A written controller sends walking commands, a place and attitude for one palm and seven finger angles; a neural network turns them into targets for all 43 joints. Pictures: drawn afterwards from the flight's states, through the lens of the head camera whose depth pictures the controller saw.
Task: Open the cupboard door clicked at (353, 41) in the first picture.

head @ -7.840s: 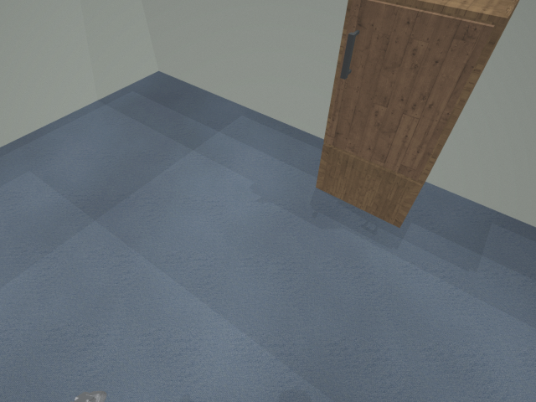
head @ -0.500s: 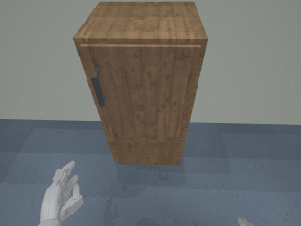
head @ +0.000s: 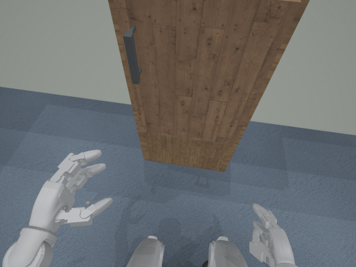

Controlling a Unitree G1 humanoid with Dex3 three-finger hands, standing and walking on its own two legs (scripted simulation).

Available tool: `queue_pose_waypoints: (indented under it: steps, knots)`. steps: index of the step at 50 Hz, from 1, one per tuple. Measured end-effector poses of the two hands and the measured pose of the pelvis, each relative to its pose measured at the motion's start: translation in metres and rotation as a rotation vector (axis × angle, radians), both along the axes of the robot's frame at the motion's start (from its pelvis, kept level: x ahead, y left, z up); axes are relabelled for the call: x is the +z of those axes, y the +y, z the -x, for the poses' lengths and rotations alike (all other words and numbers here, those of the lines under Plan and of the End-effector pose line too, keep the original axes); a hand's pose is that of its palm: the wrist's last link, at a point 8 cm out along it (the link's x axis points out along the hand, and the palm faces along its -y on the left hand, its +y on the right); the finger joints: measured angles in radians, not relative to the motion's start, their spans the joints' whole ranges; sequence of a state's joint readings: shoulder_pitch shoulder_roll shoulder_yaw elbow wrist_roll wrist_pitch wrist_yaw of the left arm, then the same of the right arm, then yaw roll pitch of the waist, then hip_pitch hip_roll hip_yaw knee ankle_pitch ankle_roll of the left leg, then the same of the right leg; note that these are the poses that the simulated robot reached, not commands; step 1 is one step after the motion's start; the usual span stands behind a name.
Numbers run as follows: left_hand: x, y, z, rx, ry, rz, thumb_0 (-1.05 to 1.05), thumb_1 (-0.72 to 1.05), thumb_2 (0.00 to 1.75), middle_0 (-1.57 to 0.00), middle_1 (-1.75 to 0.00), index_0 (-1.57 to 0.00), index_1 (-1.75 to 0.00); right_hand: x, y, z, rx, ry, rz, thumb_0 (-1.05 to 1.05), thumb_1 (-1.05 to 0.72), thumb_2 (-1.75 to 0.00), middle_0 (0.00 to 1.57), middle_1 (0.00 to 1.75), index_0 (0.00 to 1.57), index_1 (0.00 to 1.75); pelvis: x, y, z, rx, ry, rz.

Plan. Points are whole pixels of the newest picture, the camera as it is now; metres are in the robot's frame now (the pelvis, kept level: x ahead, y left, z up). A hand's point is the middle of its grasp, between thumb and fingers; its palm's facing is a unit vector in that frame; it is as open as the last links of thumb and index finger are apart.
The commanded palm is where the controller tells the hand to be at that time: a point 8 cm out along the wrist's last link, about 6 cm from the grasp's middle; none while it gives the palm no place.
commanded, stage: raise the hand with hooked fingers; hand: left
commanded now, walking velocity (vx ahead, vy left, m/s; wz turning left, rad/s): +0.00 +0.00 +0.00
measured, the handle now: (134, 56) +0.63 +0.19 +0.08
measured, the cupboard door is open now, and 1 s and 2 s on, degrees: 0 0 0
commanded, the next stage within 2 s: move the hooked fingers beside the handle in 1.40 s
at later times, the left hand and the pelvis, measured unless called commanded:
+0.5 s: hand (71, 171) +0.27 +0.24 +0.07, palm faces -0.04 -1.00 -0.08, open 13.2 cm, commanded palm +0.26 +0.30 +0.08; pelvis +0.03 +0.00 +0.02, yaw -1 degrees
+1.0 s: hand (63, 144) +0.32 +0.27 +0.10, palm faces -0.05 -1.00 -0.06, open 14.0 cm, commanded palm +0.29 +0.31 +0.10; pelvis +0.02 +0.00 +0.03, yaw -1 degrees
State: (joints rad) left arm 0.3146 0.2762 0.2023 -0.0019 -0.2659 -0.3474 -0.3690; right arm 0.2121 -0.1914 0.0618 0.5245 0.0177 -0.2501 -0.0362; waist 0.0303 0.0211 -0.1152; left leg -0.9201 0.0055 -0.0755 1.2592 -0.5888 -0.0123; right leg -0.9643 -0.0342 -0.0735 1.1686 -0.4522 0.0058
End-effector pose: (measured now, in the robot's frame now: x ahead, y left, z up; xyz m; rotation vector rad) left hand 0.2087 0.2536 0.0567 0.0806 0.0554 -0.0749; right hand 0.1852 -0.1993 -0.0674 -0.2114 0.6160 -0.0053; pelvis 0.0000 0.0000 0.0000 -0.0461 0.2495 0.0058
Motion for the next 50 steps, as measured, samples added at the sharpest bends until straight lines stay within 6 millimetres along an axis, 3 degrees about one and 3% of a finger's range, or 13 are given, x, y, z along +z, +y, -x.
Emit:
queue_pose_waypoints:
  steps: [8, 17, 30, 37, 50]
  knots:
    - [0.012, 0.017, -0.021, 0.035, 0.035, 0.007, 0.01, 0.09, 0.55, -0.26, -0.82, -0.26, -0.82, 0.005, -0.016, 0.019, -0.097, 0.073, 0.022, 0.02, -0.9, -0.89, 0.2, 0.3, 0.21, 0.3, 0.013, 0.007, -0.016, -0.017, 0.017, -0.007]
    - [0.013, 0.032, -0.033, 0.031, 0.014, -0.001, 0.01, -0.12, 0.46, -0.28, -0.96, -0.28, -0.96, 0.024, -0.047, 0.003, -0.114, 0.045, 0.124, 0.02, -0.9, -0.89, 0.2, 0.3, 0.2, 0.3, 0.016, 0.009, -0.024, -0.015, 0.022, -0.004]
    - [0.028, 0.049, -0.056, 0.036, -0.005, -0.006, 0.0, -0.41, 0.34, -0.3, -1.14, -0.3, -1.14, 0.037, -0.038, -0.012, -0.071, 0.018, 0.099, 0.02, -0.9, -0.89, 0.2, 0.3, 0.2, 0.3, 0.025, 0.003, -0.028, -0.009, 0.003, 0.0]
    - [0.037, 0.058, -0.069, 0.04, -0.01, 0.0, -0.01, -0.48, 0.31, -0.3, -1.19, -0.3, -1.19, 0.031, -0.037, -0.001, -0.072, 0.056, 0.08, 0.01, -0.9, -0.89, 0.2, 0.3, 0.2, 0.3, 0.028, 0.0, -0.027, -0.013, -0.002, -0.005]
    - [0.043, 0.066, -0.094, 0.03, -0.009, 0.021, -0.01, -0.5, 0.3, -0.3, -1.2, -0.3, -1.2, 0.031, -0.058, 0.028, -0.127, 0.128, 0.118, 0.02, -0.9, -0.89, 0.2, 0.3, 0.2, 0.3, 0.033, -0.003, -0.025, -0.028, -0.006, -0.014]
